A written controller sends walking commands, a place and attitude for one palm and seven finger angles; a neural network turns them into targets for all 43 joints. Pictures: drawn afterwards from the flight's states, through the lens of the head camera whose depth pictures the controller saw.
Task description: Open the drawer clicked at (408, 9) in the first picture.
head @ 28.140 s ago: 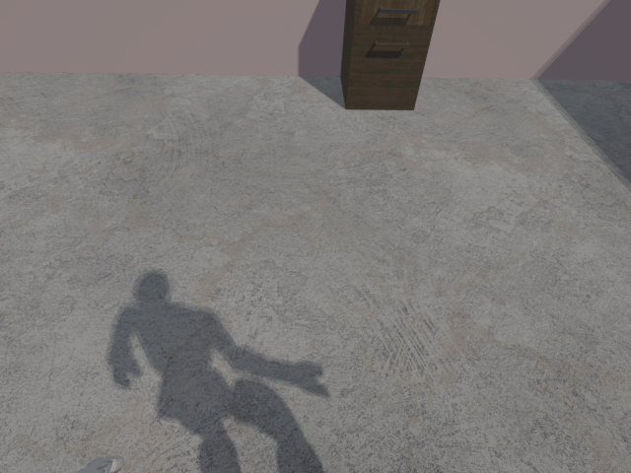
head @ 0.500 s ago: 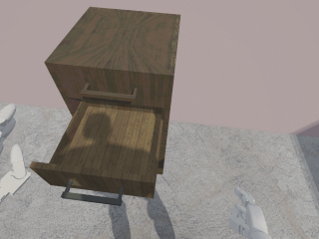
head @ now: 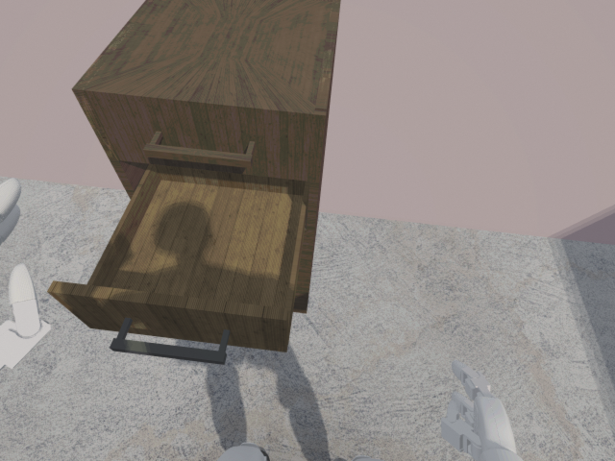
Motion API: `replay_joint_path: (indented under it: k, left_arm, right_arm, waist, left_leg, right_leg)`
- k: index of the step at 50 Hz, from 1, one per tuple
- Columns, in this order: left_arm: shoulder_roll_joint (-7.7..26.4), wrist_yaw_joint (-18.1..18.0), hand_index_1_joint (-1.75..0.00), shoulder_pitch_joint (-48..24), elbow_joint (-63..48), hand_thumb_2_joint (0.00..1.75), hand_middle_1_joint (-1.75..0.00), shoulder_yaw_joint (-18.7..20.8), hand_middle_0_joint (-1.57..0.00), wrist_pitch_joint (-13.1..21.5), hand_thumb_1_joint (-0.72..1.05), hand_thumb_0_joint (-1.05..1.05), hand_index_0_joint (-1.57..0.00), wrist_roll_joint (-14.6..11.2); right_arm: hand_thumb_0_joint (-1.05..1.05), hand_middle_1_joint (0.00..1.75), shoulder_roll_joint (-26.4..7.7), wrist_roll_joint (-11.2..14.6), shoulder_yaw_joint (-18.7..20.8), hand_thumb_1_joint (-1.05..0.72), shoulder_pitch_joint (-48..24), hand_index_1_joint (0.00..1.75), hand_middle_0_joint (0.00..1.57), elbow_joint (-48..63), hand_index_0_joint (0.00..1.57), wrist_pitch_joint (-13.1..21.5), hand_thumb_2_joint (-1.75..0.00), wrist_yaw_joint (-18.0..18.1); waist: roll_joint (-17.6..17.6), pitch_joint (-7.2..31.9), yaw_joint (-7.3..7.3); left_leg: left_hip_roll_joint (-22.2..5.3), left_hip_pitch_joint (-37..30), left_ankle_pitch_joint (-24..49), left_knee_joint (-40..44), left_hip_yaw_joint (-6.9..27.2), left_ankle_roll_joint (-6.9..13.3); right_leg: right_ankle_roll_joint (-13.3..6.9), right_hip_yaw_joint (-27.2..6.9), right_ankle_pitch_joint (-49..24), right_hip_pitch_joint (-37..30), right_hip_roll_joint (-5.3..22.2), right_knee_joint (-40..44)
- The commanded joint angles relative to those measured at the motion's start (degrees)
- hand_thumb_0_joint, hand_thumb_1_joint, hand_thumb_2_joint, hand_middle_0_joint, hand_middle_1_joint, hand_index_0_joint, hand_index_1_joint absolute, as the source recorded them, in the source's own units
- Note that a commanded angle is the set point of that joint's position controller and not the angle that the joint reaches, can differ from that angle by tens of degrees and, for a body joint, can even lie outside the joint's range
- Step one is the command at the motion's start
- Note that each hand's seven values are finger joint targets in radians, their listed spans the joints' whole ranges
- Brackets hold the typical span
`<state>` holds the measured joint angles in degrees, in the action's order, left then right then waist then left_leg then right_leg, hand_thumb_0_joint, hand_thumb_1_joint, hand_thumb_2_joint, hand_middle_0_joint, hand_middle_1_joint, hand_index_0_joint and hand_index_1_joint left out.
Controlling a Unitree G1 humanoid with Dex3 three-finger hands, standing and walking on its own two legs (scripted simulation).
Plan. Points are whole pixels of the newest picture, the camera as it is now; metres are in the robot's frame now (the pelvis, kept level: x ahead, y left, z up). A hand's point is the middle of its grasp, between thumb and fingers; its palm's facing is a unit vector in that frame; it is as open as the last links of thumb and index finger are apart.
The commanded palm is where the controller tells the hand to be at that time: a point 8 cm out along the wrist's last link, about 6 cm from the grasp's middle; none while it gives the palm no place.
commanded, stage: step back with the hand held close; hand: left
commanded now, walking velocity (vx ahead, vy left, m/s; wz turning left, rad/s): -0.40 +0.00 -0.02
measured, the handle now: (172, 340) +0.31 +0.25 -0.18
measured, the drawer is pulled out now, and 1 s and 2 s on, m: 0.30 0.30 0.30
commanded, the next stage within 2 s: stop stepping back and stand still in 0.40 s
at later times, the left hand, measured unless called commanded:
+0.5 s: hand out of the picture +0.11 +0.18 +0.18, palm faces +0.26 -0.83 -0.49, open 7.4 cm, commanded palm +0.04 +0.23 +0.19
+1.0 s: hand out of the picture +0.00 +0.18 +0.18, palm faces +0.37 -0.79 -0.48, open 7.4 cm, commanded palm -0.05 +0.23 +0.19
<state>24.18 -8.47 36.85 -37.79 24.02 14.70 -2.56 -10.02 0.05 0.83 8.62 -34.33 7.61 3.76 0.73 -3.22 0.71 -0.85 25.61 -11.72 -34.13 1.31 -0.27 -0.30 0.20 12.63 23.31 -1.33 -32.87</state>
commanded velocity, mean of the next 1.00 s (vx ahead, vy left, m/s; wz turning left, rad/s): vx -0.09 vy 0.04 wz -0.01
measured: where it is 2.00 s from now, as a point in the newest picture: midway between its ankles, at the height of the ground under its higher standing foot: outside the picture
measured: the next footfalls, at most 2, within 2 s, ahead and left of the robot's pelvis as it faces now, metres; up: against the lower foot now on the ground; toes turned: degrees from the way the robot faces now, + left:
right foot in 0.48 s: -0.12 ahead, -0.15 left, +0.00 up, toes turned -2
left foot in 0.76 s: -0.15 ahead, +0.07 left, +0.00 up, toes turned +3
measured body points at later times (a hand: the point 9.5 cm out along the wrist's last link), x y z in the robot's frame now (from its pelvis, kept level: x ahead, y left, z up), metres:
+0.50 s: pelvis -0.10 -0.04 +0.00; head -0.05 -0.04 +0.45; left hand +0.09 +0.22 +0.21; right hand +0.09 -0.25 -0.08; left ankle +0.00 +0.12 -0.73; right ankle -0.16 -0.15 -0.73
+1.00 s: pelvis -0.18 -0.05 +0.01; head -0.17 -0.05 +0.46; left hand -0.03 +0.22 +0.21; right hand -0.02 -0.30 -0.07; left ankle -0.19 +0.07 -0.73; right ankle -0.16 -0.15 -0.73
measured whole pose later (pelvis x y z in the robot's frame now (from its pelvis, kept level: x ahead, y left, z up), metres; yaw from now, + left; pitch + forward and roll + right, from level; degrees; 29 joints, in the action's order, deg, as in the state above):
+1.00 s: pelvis -0.18 -0.05 +0.01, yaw +1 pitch +0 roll +0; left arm 22.0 -9.2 39.6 -34.6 21.1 13.1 -1.8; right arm -12.2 1.0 1.0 13.8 -34.9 7.8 4.1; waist 0.0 0.0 0.6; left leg -0.9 13.2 -17.3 -29.3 -1.9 1.2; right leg -1.9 4.5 15.2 15.5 0.0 -29.2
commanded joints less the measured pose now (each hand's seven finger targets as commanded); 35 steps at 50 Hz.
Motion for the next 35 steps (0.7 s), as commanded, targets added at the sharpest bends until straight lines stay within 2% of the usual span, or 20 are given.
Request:
replay_joint_path:
  k: [1, 3, 4, 6, 8, 9, 10, 11, 12, 14, 18, 21, 23, 24, 25, 26, 28, 30, 33, 35]
  left_arm:
    - [7.86, -1.53, -0.30, 1.35, -9.88, 0.90, -0.30, 5.73, -0.20, 3.25, 0.90, 0.00, -0.20, -0.75]
    - [9.02, -2.31, -0.30, 1.04, -8.94, 0.90, -0.30, 7.55, -0.20, 2.26, 0.90, 0.00, -0.20, -0.46]
    - [7.28, -2.33, -0.30, 1.72, -7.76, 0.90, -0.30, 6.40, -0.20, 1.71, 0.90, 0.00, -0.20, -0.37]
    - [6.37, -2.12, -0.30, 1.65, -8.17, 0.90, -0.30, 5.21, -0.20, 1.39, 0.90, 0.00, -0.20, -0.05]
    - [8.27, -1.83, -0.30, -0.86, -13.43, 0.90, -0.30, 5.04, -0.20, 2.59, 0.90, 0.00, -0.20, 1.08]
    - [7.30, -1.54, -0.30, 1.08, -12.44, 0.90, -0.30, 4.44, -0.20, 3.13, 0.90, 0.00, -0.20, 0.49]
    - [8.58, -1.46, -0.30, -0.12, -15.26, 0.90, -0.30, 5.22, -0.20, 3.52, 0.90, 0.00, -0.20, 0.37]
    - [7.98, -1.90, -0.30, 0.30, -16.03, 0.90, -0.30, 5.39, -0.20, 3.28, 0.90, 0.00, -0.20, -0.22]
    - [6.73, -1.96, -0.30, 0.58, -16.45, 0.90, -0.30, 4.11, -0.20, 3.20, 0.90, 0.00, -0.20, -0.43]
    - [5.73, -1.86, -0.30, 0.86, -15.90, 0.90, -0.30, 3.06, -0.20, 2.73, 0.90, 0.00, -0.20, -0.32]
    - [6.21, -1.02, -0.30, -1.05, -13.87, 0.90, -0.30, 2.90, -0.20, 1.62, 0.90, 0.00, -0.20, -0.83]
    - [7.03, 0.01, -0.30, -0.63, -12.21, 0.90, -0.30, 4.40, -0.20, 1.60, 0.90, 0.00, -0.20, -1.83]
    - [9.93, 0.93, -0.30, 0.34, -12.19, 0.90, -0.30, 7.09, -0.20, 2.40, 0.90, 0.00, -0.20, -1.64]
    - [10.42, 1.31, -0.30, 0.31, -11.84, 0.90, -0.30, 7.68, -0.20, 3.09, 0.90, 0.00, -0.20, -1.85]
    - [10.05, 1.50, -0.30, 0.73, -11.07, 0.90, -0.30, 6.47, -0.20, 3.10, 0.90, 0.00, -0.20, -1.60]
    - [8.83, 0.88, -0.30, 3.38, -8.44, 0.90, -0.30, 5.88, -0.20, 2.27, 0.90, 0.00, -0.20, -1.65]
    - [7.84, -0.72, -0.30, 6.11, -7.26, 0.90, -0.30, 7.08, -0.20, 0.46, 0.90, 0.00, -0.20, -1.39]
    - [6.93, -1.76, -0.30, 7.64, -5.95, 0.90, -0.30, 6.95, -0.20, 0.11, 0.90, 0.00, -0.20, -0.43]
    - [6.95, -2.28, -0.30, 5.02, -6.59, 0.90, -0.30, 5.16, -0.20, -0.05, 0.90, 0.00, -0.20, 0.40]
    - [6.81, -2.32, -0.30, 5.29, -8.00, 0.90, -0.30, 4.42, -0.20, 0.13, 0.90, 0.00, -0.20, 0.40]
  right_arm:
    - [0.00, 0.30, -7.52, 0.64, 4.31, -0.90, -3.33, 0.30, 0.20, 7.65, 0.20, 1.61, -0.90, 0.03]
    - [0.00, 0.30, -6.72, 0.22, 4.02, -0.90, -5.22, 0.30, 0.20, 7.43, 0.20, 0.26, -0.90, 0.41]
    - [0.00, 0.30, -5.25, 0.09, 3.03, -0.90, -5.60, 0.30, 0.20, 7.57, 0.20, -0.25, -0.90, 0.69]
    - [0.00, 0.30, -5.64, -0.17, 1.97, -0.90, -5.68, 0.30, 0.20, 7.29, 0.20, -1.13, -0.90, 1.12]
    - [0.00, 0.30, -8.37, -0.01, 3.31, -0.90, -6.87, 0.30, 0.20, 8.40, 0.20, -0.14, -0.90, 1.58]
    - [0.00, 0.30, -7.69, -0.01, 3.41, -0.90, -4.80, 0.30, 0.20, 8.17, 0.20, 1.31, -0.90, 0.89]
    - [0.00, 0.30, -7.31, -1.11, 3.28, -0.90, -4.50, 0.30, 0.20, 8.77, 0.20, 2.87, -0.90, 0.93]
    - [0.00, 0.30, -6.83, -1.91, 3.25, -0.90, -2.60, 0.30, 0.20, 7.49, 0.20, 3.70, -0.90, 0.99]
    - [0.00, 0.30, -7.15, -1.66, 3.35, -0.90, -1.86, 0.30, 0.20, 6.52, 0.20, 4.33, -0.90, 0.66]
    - [0.00, 0.30, -7.68, -1.10, 3.55, -0.90, -2.16, 0.30, 0.20, 5.55, 0.20, 4.90, -0.90, -0.06]
    - [0.00, 0.30, -8.59, -1.26, 2.63, -0.90, -3.75, 0.30, 0.20, 5.31, 0.20, 4.85, -0.90, -0.84]
    - [0.00, 0.30, -8.86, -0.72, 2.08, -0.90, -5.47, 0.30, 0.20, 6.08, 0.20, 4.34, -0.90, -1.07]
    - [0.00, 0.30, -8.95, -0.31, 2.28, -0.90, -5.93, 0.30, 0.20, 6.97, 0.20, 3.46, -0.90, -1.29]
    - [0.00, 0.30, -8.23, 0.00, 2.16, -0.90, -6.30, 0.30, 0.20, 7.62, 0.20, 2.70, -0.90, -1.48]
    - [0.00, 0.30, -7.28, 1.28, 3.14, -0.90, -4.47, 0.30, 0.20, 8.34, 0.20, 2.28, -0.90, -1.64]
    - [0.00, 0.30, -7.94, 2.49, 4.19, -0.90, -4.94, 0.30, 0.20, 8.74, 0.20, 1.80, -0.90, -1.45]
    - [0.00, 0.30, -6.09, 1.57, 2.47, -0.90, -5.11, 0.30, 0.20, 8.61, 0.20, -0.45, -0.90, -0.73]
    - [0.00, 0.30, -4.49, 1.43, 1.09, -0.90, -6.39, 0.30, 0.20, 9.72, 0.20, -1.36, -0.90, 0.41]
    - [0.00, 0.30, -6.73, 1.33, 1.39, -0.90, -5.14, 0.30, 0.20, 9.47, 0.20, 0.15, -0.90, 1.11]
    - [0.00, 0.30, -7.78, 1.17, 1.85, -0.90, -2.88, 0.30, 0.20, 9.06, 0.20, 1.54, -0.90, 0.89]
  waist:
    - [8.07, 14.30, 0.32]
    - [10.12, 13.25, -0.55]
    - [10.58, 11.43, -0.26]
    - [5.59, 9.19, 0.83]
    - [-13.40, 9.46, 0.21]
    - [-12.71, 13.23, -0.54]
    - [-17.10, 14.32, -0.17]
    - [-14.89, 13.63, 0.04]
    - [-11.63, 14.21, -0.25]
    - [-11.47, 15.11, -0.75]
    - [-15.05, 11.38, -0.54]
    - [-12.71, 12.05, -1.27]
    - [-8.54, 11.86, -1.78]
    - [-3.07, 11.02, -1.70]
    - [11.35, 12.65, -0.89]
    - [15.78, 12.14, -0.96]
    - [6.68, 14.44, 0.29]
    - [6.60, 12.05, 1.01]
    - [7.81, 9.72, 1.04]
    - [3.84, 9.19, 0.66]
  left_leg:
    - [2.10, -5.41, -6.87, -10.70, -0.47, -0.52]
    - [2.30, -5.16, -13.08, -18.06, 1.44, -0.40]
    - [0.61, -4.66, -13.51, -13.00, 2.60, 0.06]
    - [0.24, -7.55, -4.79, 7.26, 0.31, 0.61]
    - [-13.90, -3.13, 14.17, 17.26, 12.64, 5.51]
    - [-16.53, -5.99, 21.46, 16.16, 11.38, 7.11]
    - [-18.86, -3.14, 19.28, 18.11, 15.87, 8.94]
    - [-19.40, -6.73, 26.94, 15.97, 15.32, 9.88]
    - [-18.80, -12.35, 34.91, 12.59, 12.49, 10.04]
    - [-16.48, -18.68, 38.78, 10.58, 8.08, 8.76]
    - [-15.75, -14.13, 24.88, 13.53, 8.27, 7.87]
    - [-14.48, -11.43, 14.78, 11.73, 8.21, 6.45]
    - [-10.30, -7.93, 4.70, 8.68, 4.55, 3.85]
    - [-6.98, -6.50, -0.72, 3.94, 0.28, 1.70]
    - [0.70, -5.67, -7.90, -8.48, -5.30, -1.56]
    - [3.65, -2.97, -12.49, -23.96, -2.10, -1.28]
    - [1.56, 2.84, -14.47, -29.20, 1.21, -1.09]
    - [-0.06, 0.71, -13.54, -17.19, 0.14, -0.45]
    - [0.25, -5.12, -9.90, 2.84, -2.36, 1.27]
    - [-0.57, -11.35, -0.85, 14.99, -3.50, 2.34]
  right_leg:
    - [-7.64, -17.16, -13.06, -3.40, 18.15, 15.37]
    - [-10.11, -16.62, -10.01, -0.05, 19.79, 17.71]
    - [-9.12, -13.22, -12.35, -1.29, 18.60, 15.42]
    - [-3.79, -6.23, -11.17, -2.56, 11.69, 10.26]
    - [1.31, -0.09, -3.18, -5.67, 2.10, -6.35]
    - [1.04, -0.98, 9.66, -4.53, 1.16, -13.45]
    - [1.01, -1.95, 16.66, -2.84, 0.74, -23.27]
    - [0.84, -3.80, 17.68, 1.26, 0.59, -27.01]
    - [0.81, -4.01, 17.27, 3.72, 1.05, -25.50]
    - [0.99, -1.56, 15.27, 3.81, 1.16, -20.04]
    - [0.97, 0.25, 13.97, -2.27, 0.66, -8.86]
    - [0.90, 0.47, 6.43, -9.02, 0.96, 5.02]
    - [0.70, 1.82, -2.84, -13.13, 1.71, 13.32]
    - [-0.11, -0.26, -7.87, -12.37, 5.18, 16.01]
    - [-4.09, -8.96, -14.35, -8.41, 14.12, 18.34]
    - [-7.80, -15.61, -18.74, -4.53, 20.99, 18.85]
    - [-10.56, -10.77, -29.39, -10.61, 21.06, 12.80]
    - [-7.66, -6.84, -32.71, -13.70, 18.04, 11.17]
    - [-5.05, -7.05, -25.65, -16.30, 17.22, 10.95]
    - [-2.48, -5.54, -18.58, -17.57, 14.41, 8.91]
